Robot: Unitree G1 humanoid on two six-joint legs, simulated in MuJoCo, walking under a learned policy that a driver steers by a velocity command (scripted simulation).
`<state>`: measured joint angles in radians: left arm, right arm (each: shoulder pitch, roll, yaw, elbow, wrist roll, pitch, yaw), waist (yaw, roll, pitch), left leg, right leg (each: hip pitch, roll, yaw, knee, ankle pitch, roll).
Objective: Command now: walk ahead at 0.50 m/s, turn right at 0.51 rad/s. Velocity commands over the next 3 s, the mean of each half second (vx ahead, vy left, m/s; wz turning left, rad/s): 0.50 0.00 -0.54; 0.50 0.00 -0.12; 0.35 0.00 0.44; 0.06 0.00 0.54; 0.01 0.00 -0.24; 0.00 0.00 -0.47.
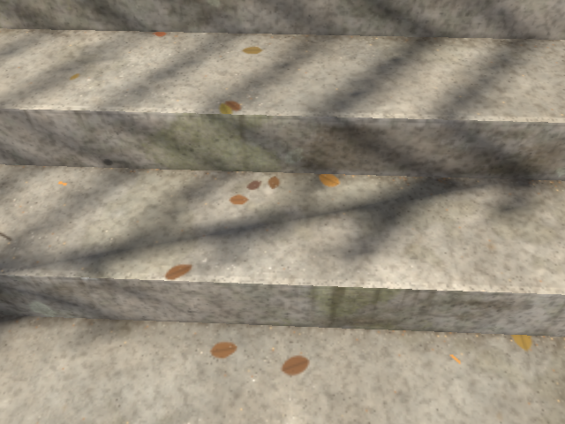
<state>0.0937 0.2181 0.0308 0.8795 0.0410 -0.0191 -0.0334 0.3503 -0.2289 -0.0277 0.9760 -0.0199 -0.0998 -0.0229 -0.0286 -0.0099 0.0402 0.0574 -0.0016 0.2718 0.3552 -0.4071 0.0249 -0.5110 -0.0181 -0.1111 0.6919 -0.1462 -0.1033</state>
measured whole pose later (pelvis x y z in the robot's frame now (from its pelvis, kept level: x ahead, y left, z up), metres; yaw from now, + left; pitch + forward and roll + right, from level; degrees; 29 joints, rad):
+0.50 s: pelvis +0.23 -0.02 +0.02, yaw -18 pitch +5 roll +2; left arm 0.49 0.20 0.02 1.01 0.00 -0.05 0.05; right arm -0.08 -0.08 0.09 0.50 -0.07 0.00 -0.02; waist 0.07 -0.02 0.03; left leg -1.27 0.07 0.07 1.73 -0.51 0.04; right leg -0.03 0.08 0.20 0.22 -0.22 -0.11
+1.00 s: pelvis +0.49 -0.08 +0.18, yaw -19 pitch +4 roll +0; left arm -0.04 0.06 -0.03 0.59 0.06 -0.01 0.01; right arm 0.59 -0.10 -0.04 1.05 -0.03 -0.13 -0.03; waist -0.10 -0.03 -0.01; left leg -0.10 -0.01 0.03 0.37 -0.35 0.04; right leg -1.30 -0.07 -0.04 2.05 -0.42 -0.11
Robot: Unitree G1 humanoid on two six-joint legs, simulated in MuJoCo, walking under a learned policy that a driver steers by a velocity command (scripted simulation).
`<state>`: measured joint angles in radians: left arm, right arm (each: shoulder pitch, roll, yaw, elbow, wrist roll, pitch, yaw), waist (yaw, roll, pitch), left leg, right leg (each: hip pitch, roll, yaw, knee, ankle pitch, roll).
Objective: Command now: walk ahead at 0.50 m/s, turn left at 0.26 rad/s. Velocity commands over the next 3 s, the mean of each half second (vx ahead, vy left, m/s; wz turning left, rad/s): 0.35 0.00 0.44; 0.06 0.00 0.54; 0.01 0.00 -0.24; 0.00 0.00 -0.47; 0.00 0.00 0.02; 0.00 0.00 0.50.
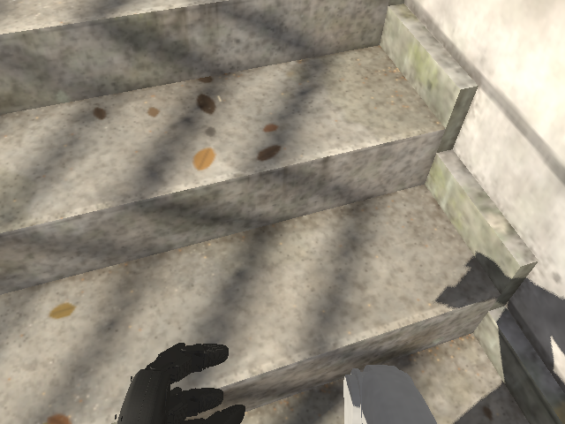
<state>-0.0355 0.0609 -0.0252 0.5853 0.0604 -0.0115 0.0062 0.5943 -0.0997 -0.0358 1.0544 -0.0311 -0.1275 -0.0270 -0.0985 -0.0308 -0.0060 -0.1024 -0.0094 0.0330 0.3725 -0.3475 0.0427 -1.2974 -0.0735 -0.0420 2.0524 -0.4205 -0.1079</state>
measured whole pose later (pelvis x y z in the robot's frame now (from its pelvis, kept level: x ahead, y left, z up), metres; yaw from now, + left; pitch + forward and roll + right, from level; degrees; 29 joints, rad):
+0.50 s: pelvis +0.27 -0.04 +0.16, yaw +15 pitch +1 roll -1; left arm 0.42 0.16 0.05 0.94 0.04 -0.11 0.02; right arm 0.01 -0.15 -0.07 0.60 -0.04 0.01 -0.07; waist 0.03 0.04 0.02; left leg -1.19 -0.07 -0.06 2.07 -0.24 0.08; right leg -0.22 -0.09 -0.29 0.54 -0.32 -0.03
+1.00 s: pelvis +0.43 +0.07 +0.28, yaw +31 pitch +1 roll +0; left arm 0.07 0.15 0.01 0.54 0.04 -0.02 0.07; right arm 0.16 -0.22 -0.07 0.73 -0.02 0.02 -0.04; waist -0.01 -0.02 0.05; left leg -0.62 -0.12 0.04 0.91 -0.31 0.12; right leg -0.84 -0.02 0.08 1.81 -0.19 0.00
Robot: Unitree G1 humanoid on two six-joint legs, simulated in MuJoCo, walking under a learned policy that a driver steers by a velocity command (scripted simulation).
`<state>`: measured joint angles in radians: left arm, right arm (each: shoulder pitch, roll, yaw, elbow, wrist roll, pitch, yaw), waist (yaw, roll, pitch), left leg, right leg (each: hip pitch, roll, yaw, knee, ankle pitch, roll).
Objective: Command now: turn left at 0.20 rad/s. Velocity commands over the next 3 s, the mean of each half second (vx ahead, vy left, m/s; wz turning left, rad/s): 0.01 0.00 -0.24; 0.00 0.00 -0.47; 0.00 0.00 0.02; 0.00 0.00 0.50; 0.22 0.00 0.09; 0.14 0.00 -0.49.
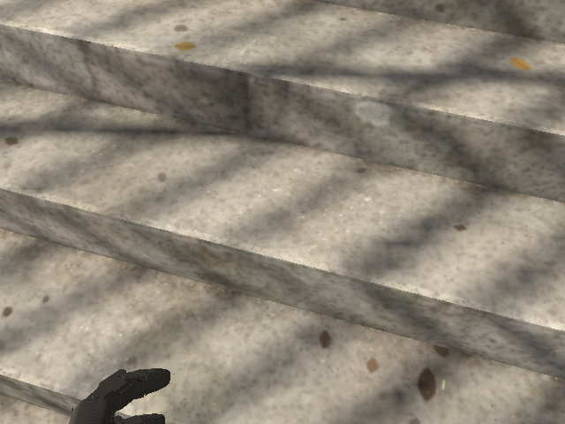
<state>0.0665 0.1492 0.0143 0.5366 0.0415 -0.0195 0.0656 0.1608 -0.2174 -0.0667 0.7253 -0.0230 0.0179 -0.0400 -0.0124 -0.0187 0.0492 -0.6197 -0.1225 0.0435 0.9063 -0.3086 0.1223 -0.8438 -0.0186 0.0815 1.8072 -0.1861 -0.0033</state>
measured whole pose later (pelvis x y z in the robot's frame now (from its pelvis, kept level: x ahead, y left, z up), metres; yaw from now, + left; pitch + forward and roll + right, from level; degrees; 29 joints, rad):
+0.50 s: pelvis +0.08 -0.05 +0.05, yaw -12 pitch +1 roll +1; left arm 0.32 0.16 0.06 0.74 0.02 0.01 0.06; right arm 0.22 -0.19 -0.07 0.73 -0.01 0.01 -0.05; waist 0.03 0.05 -0.01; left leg -0.47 -0.02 0.00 1.07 -0.41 -0.02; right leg -0.30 0.04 0.07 0.58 -0.30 -0.04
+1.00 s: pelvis +0.09 -0.04 +0.06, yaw -26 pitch +2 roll -1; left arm 0.18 0.21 0.08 0.68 0.03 0.06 0.01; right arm 0.24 -0.14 -0.02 0.64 -0.03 -0.04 -0.09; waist -0.04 -0.06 0.01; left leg -0.30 -0.01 0.08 0.51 -0.25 0.07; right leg -0.48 0.07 0.07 1.01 -0.47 0.05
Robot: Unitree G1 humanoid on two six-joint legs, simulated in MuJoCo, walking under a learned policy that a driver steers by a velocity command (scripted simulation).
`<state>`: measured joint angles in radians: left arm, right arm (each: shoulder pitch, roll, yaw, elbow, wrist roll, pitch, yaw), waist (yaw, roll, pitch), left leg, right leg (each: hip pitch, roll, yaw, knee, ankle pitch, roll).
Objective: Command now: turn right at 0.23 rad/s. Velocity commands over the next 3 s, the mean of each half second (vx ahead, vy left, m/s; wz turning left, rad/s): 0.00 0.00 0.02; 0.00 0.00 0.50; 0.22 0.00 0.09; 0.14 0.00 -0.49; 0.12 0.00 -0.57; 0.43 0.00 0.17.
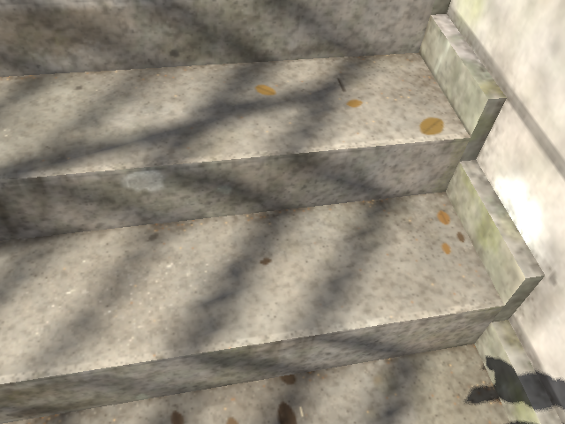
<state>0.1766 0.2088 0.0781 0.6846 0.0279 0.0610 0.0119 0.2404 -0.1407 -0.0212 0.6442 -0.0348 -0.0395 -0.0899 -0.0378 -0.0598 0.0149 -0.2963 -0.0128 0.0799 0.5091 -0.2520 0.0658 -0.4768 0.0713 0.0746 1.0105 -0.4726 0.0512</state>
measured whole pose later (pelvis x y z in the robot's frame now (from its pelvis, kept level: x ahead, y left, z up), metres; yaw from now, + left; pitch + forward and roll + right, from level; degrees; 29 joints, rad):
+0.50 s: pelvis +0.00 -0.01 -0.01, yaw +4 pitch +1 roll -1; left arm 0.29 0.15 0.04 0.68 0.02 -0.02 0.10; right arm 0.31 -0.18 -0.08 0.80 -0.01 0.00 -0.03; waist -0.02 0.01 0.02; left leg -0.34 -0.02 0.01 0.66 -0.36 0.05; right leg -0.27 0.03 -0.11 0.55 -0.29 -0.06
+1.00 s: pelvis -0.02 +0.03 +0.00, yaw +21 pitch +2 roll -2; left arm 0.09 0.22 0.05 0.60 0.03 0.05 0.02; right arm 0.24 -0.21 -0.06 0.61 -0.02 0.01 -0.06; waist -0.03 -0.03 0.03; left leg -0.33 -0.10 -0.14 0.55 -0.25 0.06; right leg -0.59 0.02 0.00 1.23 -0.38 0.03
